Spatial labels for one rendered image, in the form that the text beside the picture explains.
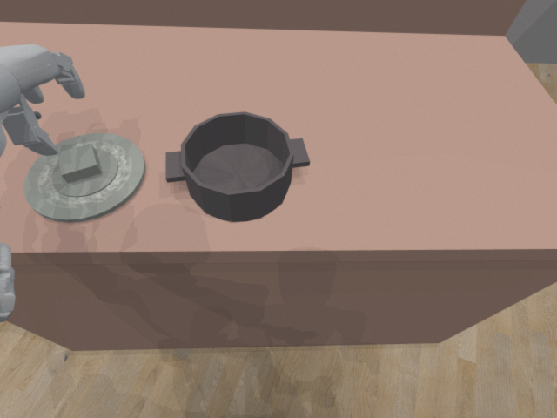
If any lid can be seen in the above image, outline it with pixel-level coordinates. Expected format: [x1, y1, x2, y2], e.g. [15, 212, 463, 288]
[23, 133, 145, 223]

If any robot left forearm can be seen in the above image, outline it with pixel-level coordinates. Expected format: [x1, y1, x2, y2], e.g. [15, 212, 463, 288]
[0, 64, 21, 157]

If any knob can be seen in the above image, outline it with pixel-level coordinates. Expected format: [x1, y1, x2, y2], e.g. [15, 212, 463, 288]
[58, 144, 102, 184]

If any robot left hand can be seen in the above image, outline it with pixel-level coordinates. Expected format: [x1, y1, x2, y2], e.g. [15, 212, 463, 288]
[0, 44, 85, 156]

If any pot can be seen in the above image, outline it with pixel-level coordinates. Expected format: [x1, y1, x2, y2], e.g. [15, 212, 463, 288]
[165, 111, 310, 222]

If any table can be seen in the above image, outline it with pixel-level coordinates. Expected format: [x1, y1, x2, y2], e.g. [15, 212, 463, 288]
[0, 0, 557, 351]

